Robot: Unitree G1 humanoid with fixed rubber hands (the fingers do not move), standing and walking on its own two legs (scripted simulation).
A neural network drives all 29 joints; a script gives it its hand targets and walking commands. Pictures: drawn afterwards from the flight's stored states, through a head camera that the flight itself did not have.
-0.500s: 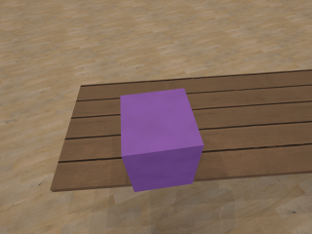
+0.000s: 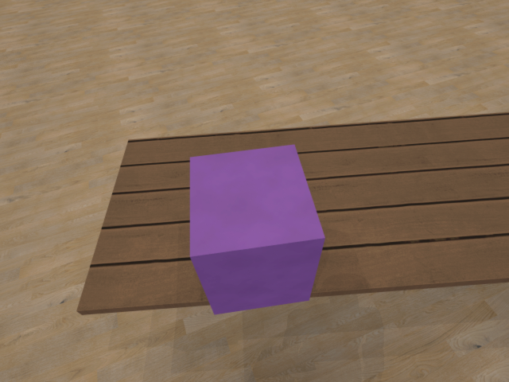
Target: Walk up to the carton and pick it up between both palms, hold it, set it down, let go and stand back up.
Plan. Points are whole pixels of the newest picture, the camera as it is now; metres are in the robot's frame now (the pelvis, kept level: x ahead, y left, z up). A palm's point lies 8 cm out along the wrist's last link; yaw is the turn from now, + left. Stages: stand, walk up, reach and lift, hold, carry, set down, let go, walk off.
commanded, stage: stand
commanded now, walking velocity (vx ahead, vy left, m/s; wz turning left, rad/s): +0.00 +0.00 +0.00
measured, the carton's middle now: (252, 232) +0.39 +0.03 -0.05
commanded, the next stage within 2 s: none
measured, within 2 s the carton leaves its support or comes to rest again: neither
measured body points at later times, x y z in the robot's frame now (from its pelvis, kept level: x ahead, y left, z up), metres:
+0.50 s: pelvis +0.00 -0.01 +0.00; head +0.01 -0.02 +0.45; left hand -0.02 +0.19 -0.16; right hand -0.04 -0.20 -0.17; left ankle -0.03 +0.16 -0.74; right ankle -0.03 -0.08 -0.74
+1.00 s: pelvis +0.00 -0.02 +0.00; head +0.01 -0.02 +0.45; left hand -0.02 +0.18 -0.16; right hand -0.04 -0.21 -0.17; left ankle -0.03 +0.16 -0.74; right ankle -0.03 -0.08 -0.74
